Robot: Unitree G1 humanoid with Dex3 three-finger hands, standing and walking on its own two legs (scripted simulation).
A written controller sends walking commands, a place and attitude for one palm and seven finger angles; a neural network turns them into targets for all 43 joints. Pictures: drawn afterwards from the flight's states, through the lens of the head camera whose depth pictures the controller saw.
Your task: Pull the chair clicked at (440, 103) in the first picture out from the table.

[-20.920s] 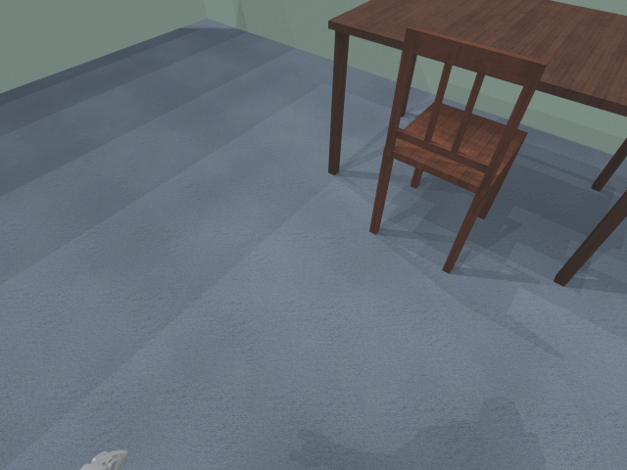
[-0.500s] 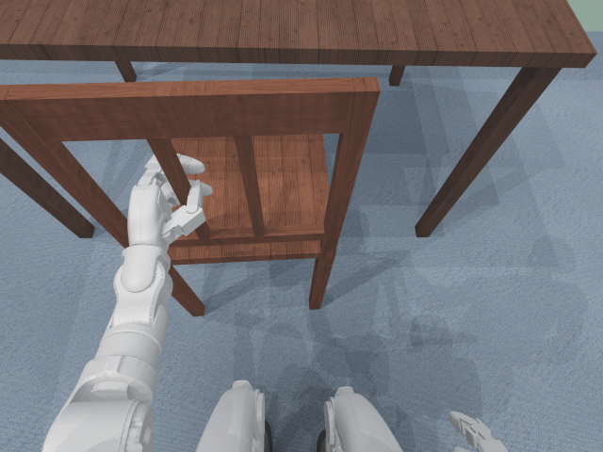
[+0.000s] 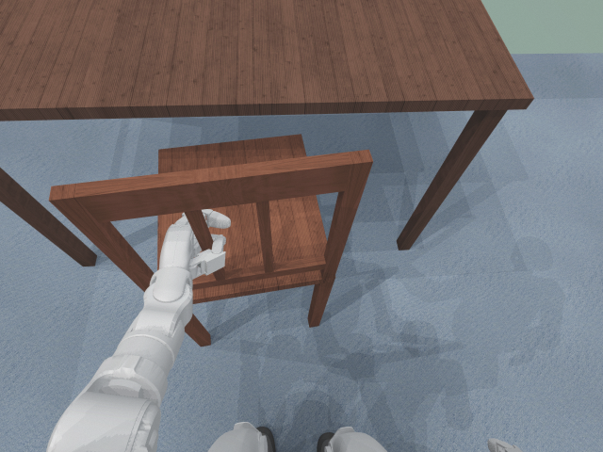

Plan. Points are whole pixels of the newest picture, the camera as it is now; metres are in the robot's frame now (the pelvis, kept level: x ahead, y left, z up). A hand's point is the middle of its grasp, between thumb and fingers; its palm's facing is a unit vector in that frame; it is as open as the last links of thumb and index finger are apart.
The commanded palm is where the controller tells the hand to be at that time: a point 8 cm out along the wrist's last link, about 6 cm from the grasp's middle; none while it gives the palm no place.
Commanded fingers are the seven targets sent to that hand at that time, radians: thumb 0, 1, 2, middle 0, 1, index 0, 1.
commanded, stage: step backward, pulling the chair out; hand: left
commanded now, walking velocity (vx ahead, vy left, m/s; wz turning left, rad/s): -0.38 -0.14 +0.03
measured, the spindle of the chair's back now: (208, 247) +0.42 +0.14 -0.09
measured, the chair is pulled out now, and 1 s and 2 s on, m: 0.05 0.17 0.17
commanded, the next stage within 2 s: none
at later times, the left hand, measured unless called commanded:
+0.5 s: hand (240, 298) +0.32 +0.08 -0.05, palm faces +0.04 -0.98 -0.18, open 5.1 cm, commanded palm +0.31 +0.13 -0.05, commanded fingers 0.00 0.90 0.90 -0.50 -1.45 -0.50 -1.45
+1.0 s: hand (241, 334) +0.27 +0.08 -0.05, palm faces -0.05 -0.98 -0.18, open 5.1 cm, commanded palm +0.27 +0.13 -0.05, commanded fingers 0.00 0.90 0.90 -0.50 -1.45 -0.50 -1.45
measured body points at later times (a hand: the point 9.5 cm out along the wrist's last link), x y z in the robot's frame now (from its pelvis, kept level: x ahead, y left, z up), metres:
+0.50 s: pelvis -0.05 -0.04 +0.01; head +0.05 -0.07 +0.44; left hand +0.32 +0.13 -0.04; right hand +0.02 -0.31 -0.14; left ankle -0.01 +0.07 -0.70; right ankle +0.00 -0.12 -0.72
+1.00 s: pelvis -0.09 -0.03 +0.01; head +0.00 -0.05 +0.45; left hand +0.27 +0.13 -0.04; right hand -0.02 -0.28 -0.14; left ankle -0.08 +0.08 -0.72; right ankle +0.00 -0.12 -0.72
